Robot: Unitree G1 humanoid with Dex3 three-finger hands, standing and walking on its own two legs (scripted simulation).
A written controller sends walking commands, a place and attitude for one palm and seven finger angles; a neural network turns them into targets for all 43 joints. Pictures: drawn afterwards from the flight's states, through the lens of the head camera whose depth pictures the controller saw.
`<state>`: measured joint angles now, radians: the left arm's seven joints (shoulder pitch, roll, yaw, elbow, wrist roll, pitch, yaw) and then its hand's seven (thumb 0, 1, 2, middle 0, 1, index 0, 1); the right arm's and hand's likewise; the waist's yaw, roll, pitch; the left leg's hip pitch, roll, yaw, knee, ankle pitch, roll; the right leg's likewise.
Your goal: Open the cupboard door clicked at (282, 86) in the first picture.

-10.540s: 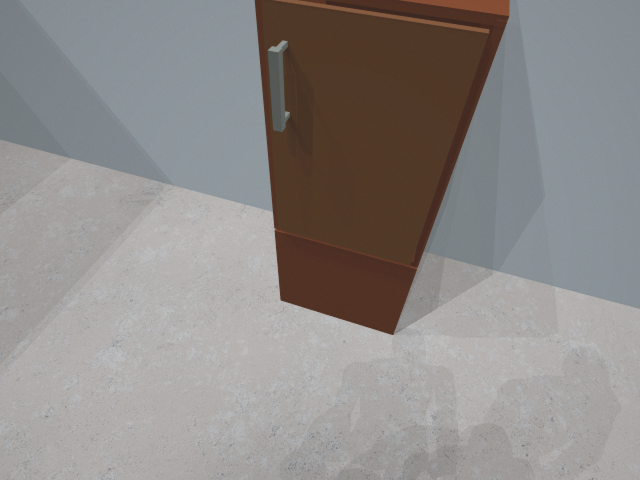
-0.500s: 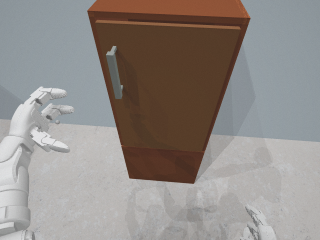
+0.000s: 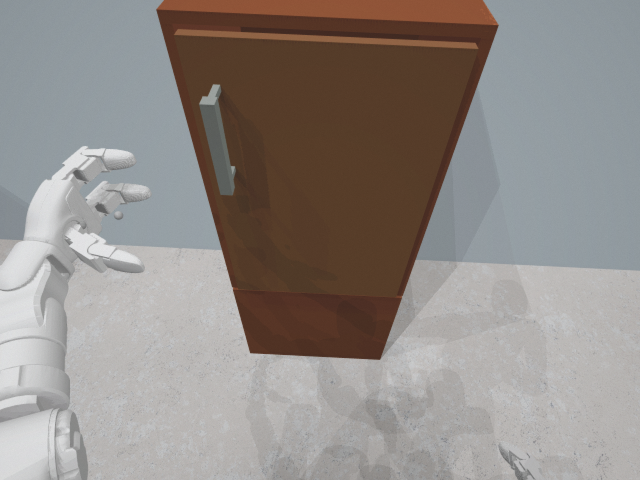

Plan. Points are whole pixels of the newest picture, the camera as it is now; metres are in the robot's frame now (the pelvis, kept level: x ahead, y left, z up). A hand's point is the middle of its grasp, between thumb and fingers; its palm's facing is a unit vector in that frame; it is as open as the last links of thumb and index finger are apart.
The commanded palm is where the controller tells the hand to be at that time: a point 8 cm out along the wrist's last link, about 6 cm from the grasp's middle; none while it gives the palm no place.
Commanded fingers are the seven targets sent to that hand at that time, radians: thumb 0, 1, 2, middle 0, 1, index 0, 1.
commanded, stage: move the hooked fingers beside the handle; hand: left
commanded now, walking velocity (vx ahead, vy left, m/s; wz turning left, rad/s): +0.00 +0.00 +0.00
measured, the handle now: (221, 142) +0.55 +0.17 +0.12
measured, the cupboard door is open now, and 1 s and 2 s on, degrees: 0 0 0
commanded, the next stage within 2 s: slide the fingers in behind the handle in 1.60 s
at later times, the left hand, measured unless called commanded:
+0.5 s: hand (149, 181) +0.45 +0.25 +0.13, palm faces -0.02 -1.00 +0.00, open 14.0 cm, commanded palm +0.43 +0.30 +0.12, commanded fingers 0.00 -0.50 0.30 -0.30 -1.20 -0.30 -1.20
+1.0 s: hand (168, 161) +0.50 +0.24 +0.12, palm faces -0.02 -1.00 +0.01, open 14.0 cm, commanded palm +0.47 +0.29 +0.12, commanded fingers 0.00 -0.50 0.30 -0.30 -1.20 -0.30 -1.20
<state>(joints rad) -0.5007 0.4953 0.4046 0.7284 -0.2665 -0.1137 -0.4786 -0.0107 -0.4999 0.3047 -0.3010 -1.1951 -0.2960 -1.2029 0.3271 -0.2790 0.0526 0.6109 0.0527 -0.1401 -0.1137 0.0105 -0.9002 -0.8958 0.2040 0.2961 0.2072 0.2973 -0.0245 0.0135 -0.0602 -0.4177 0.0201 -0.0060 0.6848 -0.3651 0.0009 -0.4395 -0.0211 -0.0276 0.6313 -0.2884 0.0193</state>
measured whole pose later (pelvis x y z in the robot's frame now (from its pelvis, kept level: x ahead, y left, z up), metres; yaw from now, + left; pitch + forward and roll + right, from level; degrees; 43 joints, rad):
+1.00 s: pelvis +0.00 +0.00 -0.01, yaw -2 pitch +15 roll -2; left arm -0.92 0.67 0.46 1.19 -0.12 -0.22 -0.43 -0.01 -0.50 0.31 -0.30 -1.19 -0.30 -1.20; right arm 0.44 -0.29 0.04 0.62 0.02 0.01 -0.06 0.01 -0.90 -0.90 0.20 0.30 0.21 0.30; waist -0.15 0.01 -0.08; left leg -0.66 0.05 0.01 0.80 -0.41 0.00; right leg -0.68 0.00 -0.01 0.71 -0.30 0.02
